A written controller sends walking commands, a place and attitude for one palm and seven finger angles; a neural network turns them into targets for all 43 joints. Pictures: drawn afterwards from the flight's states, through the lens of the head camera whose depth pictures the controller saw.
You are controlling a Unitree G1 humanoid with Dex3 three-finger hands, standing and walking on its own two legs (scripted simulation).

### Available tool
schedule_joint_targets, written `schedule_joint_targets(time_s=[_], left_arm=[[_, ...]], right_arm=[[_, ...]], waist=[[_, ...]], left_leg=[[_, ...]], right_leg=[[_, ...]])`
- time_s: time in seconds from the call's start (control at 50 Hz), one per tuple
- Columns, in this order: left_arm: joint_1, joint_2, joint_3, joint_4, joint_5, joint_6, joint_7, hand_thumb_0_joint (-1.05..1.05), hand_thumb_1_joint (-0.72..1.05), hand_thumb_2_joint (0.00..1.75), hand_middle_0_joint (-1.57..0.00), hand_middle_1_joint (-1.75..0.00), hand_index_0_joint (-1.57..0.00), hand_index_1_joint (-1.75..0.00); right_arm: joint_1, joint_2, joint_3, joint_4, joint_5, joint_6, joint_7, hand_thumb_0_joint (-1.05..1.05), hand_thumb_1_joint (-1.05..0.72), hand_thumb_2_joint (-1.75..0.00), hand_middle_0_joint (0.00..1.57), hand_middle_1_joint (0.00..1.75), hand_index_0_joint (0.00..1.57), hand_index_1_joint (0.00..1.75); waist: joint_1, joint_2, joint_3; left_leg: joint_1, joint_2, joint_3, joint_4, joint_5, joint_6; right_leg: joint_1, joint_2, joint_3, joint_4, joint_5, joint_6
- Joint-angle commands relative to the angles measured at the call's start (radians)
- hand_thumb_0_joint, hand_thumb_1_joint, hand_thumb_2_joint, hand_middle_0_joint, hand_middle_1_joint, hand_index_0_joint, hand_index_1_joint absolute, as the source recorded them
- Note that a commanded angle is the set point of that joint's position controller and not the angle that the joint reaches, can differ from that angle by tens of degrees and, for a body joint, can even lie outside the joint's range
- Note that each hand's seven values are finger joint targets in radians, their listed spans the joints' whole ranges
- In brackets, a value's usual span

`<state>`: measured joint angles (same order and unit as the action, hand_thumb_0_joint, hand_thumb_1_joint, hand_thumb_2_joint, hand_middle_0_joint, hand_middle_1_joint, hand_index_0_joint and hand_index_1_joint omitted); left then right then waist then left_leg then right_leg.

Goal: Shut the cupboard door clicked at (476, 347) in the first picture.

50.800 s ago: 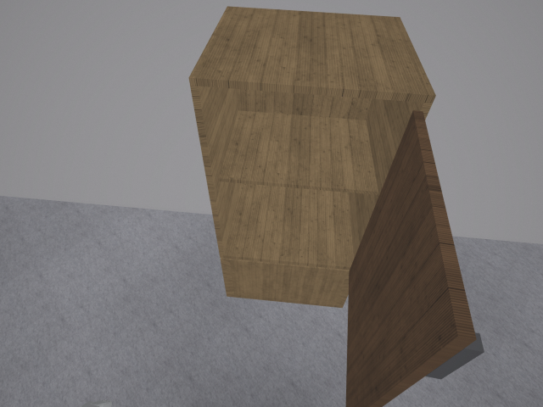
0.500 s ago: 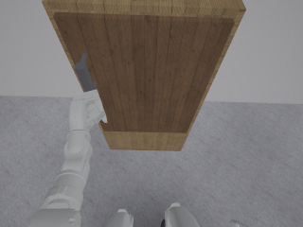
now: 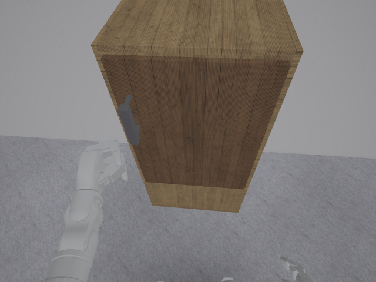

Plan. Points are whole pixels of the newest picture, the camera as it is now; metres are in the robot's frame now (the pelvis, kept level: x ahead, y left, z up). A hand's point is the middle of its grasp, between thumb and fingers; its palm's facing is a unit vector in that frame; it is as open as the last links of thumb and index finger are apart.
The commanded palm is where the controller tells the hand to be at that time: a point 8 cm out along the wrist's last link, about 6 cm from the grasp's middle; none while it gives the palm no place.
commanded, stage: draw the hand back to the body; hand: left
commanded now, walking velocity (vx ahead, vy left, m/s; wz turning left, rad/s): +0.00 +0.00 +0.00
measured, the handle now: (131, 120) +0.52 +0.18 +0.02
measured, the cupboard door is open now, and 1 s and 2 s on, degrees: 0 0 0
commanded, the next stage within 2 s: step back with the hand held close in 1.28 s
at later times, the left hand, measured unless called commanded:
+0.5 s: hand (56, 188) +0.25 +0.23 +0.14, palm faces +0.25 -0.93 -0.28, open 3.4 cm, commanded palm +0.21 +0.27 +0.16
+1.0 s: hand out of the picture +0.19 +0.30 +0.22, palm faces +0.49 -0.77 -0.41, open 6.8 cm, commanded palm +0.15 +0.33 +0.23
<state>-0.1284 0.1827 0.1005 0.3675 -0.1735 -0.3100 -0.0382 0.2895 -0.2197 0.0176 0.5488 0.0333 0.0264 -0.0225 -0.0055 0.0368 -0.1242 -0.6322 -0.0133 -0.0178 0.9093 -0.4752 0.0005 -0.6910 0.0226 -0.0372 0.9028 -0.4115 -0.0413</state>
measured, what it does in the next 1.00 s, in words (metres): rises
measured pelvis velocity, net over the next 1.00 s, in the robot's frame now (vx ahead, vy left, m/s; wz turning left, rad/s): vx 0.01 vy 0.03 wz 0.01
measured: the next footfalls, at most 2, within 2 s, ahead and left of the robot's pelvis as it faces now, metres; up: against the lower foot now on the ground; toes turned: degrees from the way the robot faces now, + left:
none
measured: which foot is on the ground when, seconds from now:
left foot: down 0.00-1.00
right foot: down 0.00-1.00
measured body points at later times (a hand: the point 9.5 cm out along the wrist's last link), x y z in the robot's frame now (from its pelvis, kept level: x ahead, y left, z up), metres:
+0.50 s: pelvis +0.00 +0.02 +0.04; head -0.01 +0.00 +0.49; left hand +0.23 +0.28 +0.15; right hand +0.19 -0.21 -0.04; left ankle -0.02 +0.12 -0.69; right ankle +0.02 -0.09 -0.69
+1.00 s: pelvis +0.01 +0.03 +0.05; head -0.02 +0.00 +0.50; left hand +0.16 +0.34 +0.24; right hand +0.20 -0.18 -0.03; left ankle -0.02 +0.12 -0.69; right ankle +0.02 -0.09 -0.69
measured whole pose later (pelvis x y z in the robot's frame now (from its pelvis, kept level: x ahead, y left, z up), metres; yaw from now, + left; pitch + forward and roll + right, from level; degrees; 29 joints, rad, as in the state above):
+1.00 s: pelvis +0.01 +0.03 +0.05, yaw +0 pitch -4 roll -1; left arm 0.46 0.36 0.36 -0.40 -0.07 -0.05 0.11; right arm 0.22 -0.22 0.03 0.62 0.01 -0.10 -0.06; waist 0.07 0.07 -0.02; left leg -0.09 -0.04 -0.02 0.44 -0.29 0.03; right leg -0.13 0.00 -0.02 0.42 -0.23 0.00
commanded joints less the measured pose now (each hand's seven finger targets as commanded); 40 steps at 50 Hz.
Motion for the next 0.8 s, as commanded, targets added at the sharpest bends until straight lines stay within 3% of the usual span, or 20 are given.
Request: schedule_joint_targets(time_s=[0.0,0.06,0.18,0.2,0.24,0.26,0.28,0.4,0.46,0.56,0.68,0.7,0.78], left_arm=[[-0.217,0.111,0.037,-0.293,-0.049,-0.040,-0.046,0.00,0.90,0.90,-1.30,-1.50,-1.30,-1.50],[-0.179,0.148,0.057,-0.363,-0.053,-0.051,-0.066,0.00,0.90,0.90,-1.30,-1.50,-1.30,-1.50],[-0.034,0.218,0.131,-0.447,-0.078,0.004,-0.083,0.00,0.90,0.90,-1.16,-1.35,-1.16,-1.35],[-0.049,0.320,0.106,-0.521,0.048,0.043,0.005,0.00,0.90,0.90,-1.13,-1.32,-1.13,-1.32],[0.041,0.256,0.090,-0.547,0.061,0.102,0.067,0.00,0.90,0.90,-1.08,-1.26,-1.08,-1.26],[0.076,0.243,0.078,-0.571,0.070,0.119,0.080,0.00,0.90,0.90,-1.05,-1.23,-1.05,-1.23],[0.105,0.266,0.098,-0.589,0.076,0.134,0.094,0.00,0.90,0.90,-1.02,-1.20,-1.02,-1.20],[0.173,0.252,0.095,-0.685,0.092,0.183,0.131,0.00,0.90,0.90,-0.86,-1.02,-0.86,-1.02],[0.203,0.267,0.126,-0.728,0.100,0.195,0.145,0.00,0.90,0.90,-0.78,-0.93,-0.78,-0.93],[0.250,0.291,0.170,-0.829,0.107,0.204,0.157,0.00,0.90,0.90,-0.64,-0.78,-0.64,-0.78],[0.388,0.332,0.265,-0.867,0.104,0.211,0.160,0.00,0.90,0.90,-0.47,-0.60,-0.47,-0.60],[0.395,0.317,0.259,-0.899,0.102,0.209,0.158,0.00,0.90,0.90,-0.45,-0.57,-0.45,-0.57],[0.437,0.357,0.323,-0.962,0.108,0.202,0.161,0.00,0.90,0.90,-0.34,-0.45,-0.34,-0.45]], right_arm=[[-0.069,-0.139,-0.046,-0.148,0.011,-0.080,-0.036,0.00,-0.90,-0.90,0.20,0.30,0.20,0.30],[-0.085,-0.136,-0.040,-0.147,0.011,-0.107,-0.039,0.00,-0.90,-0.90,0.20,0.30,0.20,0.30],[-0.118,-0.137,-0.032,-0.166,0.021,-0.137,-0.043,0.00,-0.90,-0.90,0.20,0.30,0.20,0.30],[-0.158,-0.117,-0.044,-0.167,0.017,-0.114,-0.061,0.00,-0.90,-0.90,0.20,0.30,0.20,0.30],[-0.162,-0.108,-0.034,-0.176,0.013,-0.107,-0.074,0.00,-0.90,-0.90,0.20,0.30,0.20,0.30],[-0.167,-0.108,-0.032,-0.172,0.010,-0.106,-0.077,0.00,-0.90,-0.90,0.20,0.30,0.20,0.30],[-0.171,-0.110,-0.033,-0.168,0.011,-0.104,-0.081,0.00,-0.90,-0.90,0.20,0.30,0.20,0.30],[-0.194,-0.106,-0.015,-0.153,0.003,-0.112,-0.089,0.00,-0.90,-0.90,0.20,0.30,0.20,0.30],[-0.195,-0.103,-0.011,-0.142,-0.002,-0.122,-0.088,0.00,-0.90,-0.90,0.20,0.30,0.20,0.30],[-0.202,-0.101,-0.004,-0.127,-0.012,-0.147,-0.080,0.00,-0.90,-0.90,0.20,0.30,0.20,0.30],[-0.210,-0.104,-0.010,-0.104,-0.021,-0.169,-0.068,0.00,-0.90,-0.90,0.20,0.30,0.20,0.30],[-0.208,-0.098,-0.009,-0.108,-0.020,-0.168,-0.064,0.00,-0.90,-0.90,0.20,0.30,0.20,0.30],[-0.209,-0.104,-0.017,-0.098,-0.021,-0.183,-0.054,0.00,-0.90,-0.90,0.20,0.30,0.20,0.30]], waist=[[-0.023,-0.076,-0.206],[-0.011,-0.015,-0.209],[0.021,-0.004,-0.162],[0.029,-0.038,-0.183],[0.016,-0.059,-0.096],[0.020,-0.037,-0.088],[0.024,-0.035,-0.086],[0.024,-0.006,-0.004],[0.030,-0.007,0.006],[0.041,0.052,0.010],[0.062,0.030,0.041],[0.060,0.045,0.028],[0.069,0.072,0.025]], left_leg=[[0.054,-0.011,0.026,-0.146,0.212,0.031],[0.093,-0.011,0.018,-0.170,0.217,0.029],[0.125,-0.012,0.014,-0.221,0.208,0.028],[0.156,-0.008,0.020,-0.260,0.212,0.034],[0.170,-0.006,0.017,-0.288,0.212,0.035],[0.201,-0.003,0.019,-0.304,0.229,0.037],[0.228,0.001,0.018,-0.317,0.259,0.039],[0.344,0.014,0.003,-0.417,0.292,0.035],[0.385,0.018,-0.007,-0.455,0.320,0.030],[0.438,0.022,-0.015,-0.501,0.384,0.021],[0.448,0.030,-0.011,-0.528,0.456,0.015],[0.460,0.030,-0.010,-0.531,0.480,0.011],[0.474,0.038,-0.018,-0.537,0.536,-0.002]], right_leg=[[0.327,-0.032,0.059,-0.198,0.257,0.030],[0.344,-0.030,0.055,-0.203,0.250,0.024],[0.392,-0.029,0.056,-0.243,0.213,0.020],[0.441,-0.067,0.113,-0.303,0.186,0.024],[0.432,-0.069,0.094,-0.341,0.167,0.030],[0.448,-0.066,0.083,-0.348,0.187,0.029],[0.465,-0.060,0.073,-0.356,0.223,0.025],[0.497,-0.042,0.038,-0.418,0.240,0.021],[0.527,-0.036,0.023,-0.438,0.260,0.019],[0.578,-0.036,0.013,-0.463,0.310,0.016],[0.618,-0.032,0.009,-0.493,0.363,0.018],[0.634,-0.037,0.008,-0.487,0.376,0.017],[0.641,-0.030,0.004,-0.496,0.388,0.019]])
